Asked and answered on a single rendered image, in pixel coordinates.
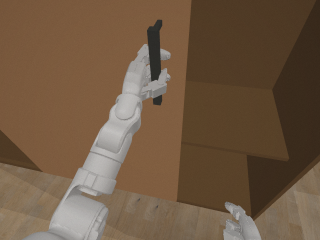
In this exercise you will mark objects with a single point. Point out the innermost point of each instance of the robot left hand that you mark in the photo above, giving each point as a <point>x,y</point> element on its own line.
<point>138,75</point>

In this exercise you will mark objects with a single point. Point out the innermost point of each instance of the wardrobe door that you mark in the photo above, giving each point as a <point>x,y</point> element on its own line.
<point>62,67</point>
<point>10,151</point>

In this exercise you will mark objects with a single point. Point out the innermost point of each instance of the left robot forearm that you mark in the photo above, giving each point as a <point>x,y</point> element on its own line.
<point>108,152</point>

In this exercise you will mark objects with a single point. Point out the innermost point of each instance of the robot left upper arm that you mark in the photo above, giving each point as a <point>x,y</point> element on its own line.
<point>79,218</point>

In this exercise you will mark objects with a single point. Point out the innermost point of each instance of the handle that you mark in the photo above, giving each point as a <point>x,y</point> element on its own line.
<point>153,36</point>

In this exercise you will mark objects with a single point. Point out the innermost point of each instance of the robot right hand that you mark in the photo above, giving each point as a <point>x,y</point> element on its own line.
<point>244,230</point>

